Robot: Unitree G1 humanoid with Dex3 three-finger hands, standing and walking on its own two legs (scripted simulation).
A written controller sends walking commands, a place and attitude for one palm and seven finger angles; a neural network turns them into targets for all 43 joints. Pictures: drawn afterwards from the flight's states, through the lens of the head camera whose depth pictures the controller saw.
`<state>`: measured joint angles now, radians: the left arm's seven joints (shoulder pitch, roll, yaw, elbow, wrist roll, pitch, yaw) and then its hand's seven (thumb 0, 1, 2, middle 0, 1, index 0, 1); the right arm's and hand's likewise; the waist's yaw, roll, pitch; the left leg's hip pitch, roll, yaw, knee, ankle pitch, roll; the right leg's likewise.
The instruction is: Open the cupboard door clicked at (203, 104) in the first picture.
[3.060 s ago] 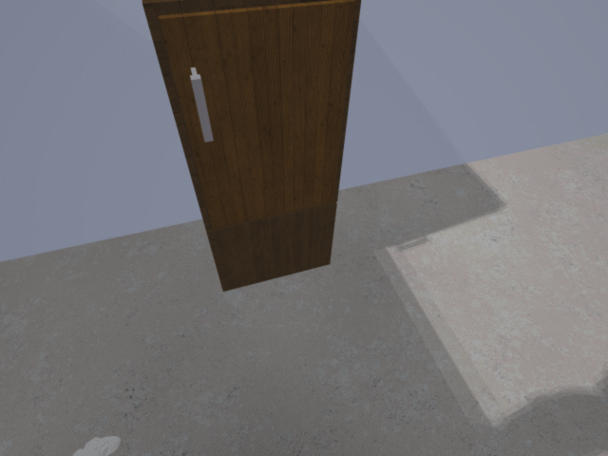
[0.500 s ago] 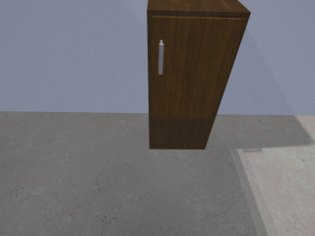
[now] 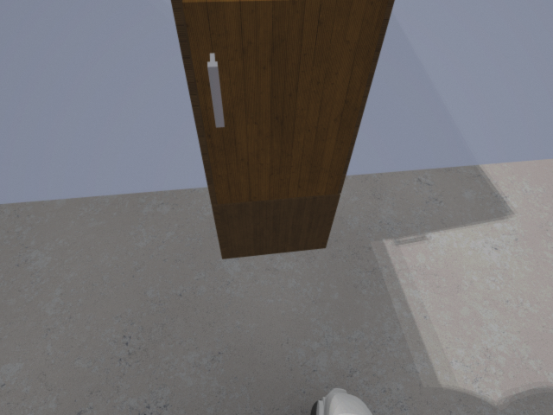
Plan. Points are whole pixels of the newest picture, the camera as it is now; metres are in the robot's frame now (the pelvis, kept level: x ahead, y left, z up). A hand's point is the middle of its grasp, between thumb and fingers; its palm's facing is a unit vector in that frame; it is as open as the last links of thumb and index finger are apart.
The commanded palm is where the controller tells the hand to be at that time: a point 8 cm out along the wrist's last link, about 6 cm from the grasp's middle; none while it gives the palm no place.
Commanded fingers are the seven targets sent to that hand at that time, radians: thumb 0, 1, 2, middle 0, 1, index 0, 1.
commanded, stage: take the last steps up to it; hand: left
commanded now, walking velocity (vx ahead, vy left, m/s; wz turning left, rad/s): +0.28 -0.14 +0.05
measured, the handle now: (216, 91) +0.73 +0.13 +0.05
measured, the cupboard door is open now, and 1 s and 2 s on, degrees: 0 0 0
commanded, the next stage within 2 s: come to a stop and stand still in 0.30 s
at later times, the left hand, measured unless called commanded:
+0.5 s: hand (197, 405) +0.17 +0.13 -0.19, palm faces +0.10 -0.99 -0.12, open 7.3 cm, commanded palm none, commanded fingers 0.00 0.90 0.90 -0.20 -0.30 -0.20 -0.30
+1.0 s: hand (219, 359) +0.23 +0.10 -0.15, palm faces +0.13 -0.95 -0.27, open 7.3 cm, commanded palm none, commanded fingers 0.00 0.90 0.90 -0.20 -0.30 -0.20 -0.30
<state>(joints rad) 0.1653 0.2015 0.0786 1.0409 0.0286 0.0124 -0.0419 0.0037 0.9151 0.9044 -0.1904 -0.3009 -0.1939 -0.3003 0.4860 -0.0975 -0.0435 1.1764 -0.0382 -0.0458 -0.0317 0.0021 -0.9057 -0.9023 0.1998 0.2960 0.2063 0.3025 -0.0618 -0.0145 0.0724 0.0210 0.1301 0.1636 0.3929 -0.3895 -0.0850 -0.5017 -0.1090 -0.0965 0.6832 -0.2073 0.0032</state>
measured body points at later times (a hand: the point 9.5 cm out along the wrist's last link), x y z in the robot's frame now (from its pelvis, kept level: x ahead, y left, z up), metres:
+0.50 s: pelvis +0.17 -0.04 +0.00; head +0.18 +0.00 +0.45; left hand +0.16 +0.19 -0.18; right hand +0.26 -0.26 -0.13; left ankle +0.20 +0.04 -0.73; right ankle +0.14 -0.16 -0.68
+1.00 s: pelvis +0.19 -0.09 +0.01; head +0.23 -0.12 +0.45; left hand +0.23 +0.15 -0.13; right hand +0.28 -0.34 -0.16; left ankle +0.14 +0.04 -0.66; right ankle +0.25 -0.21 -0.73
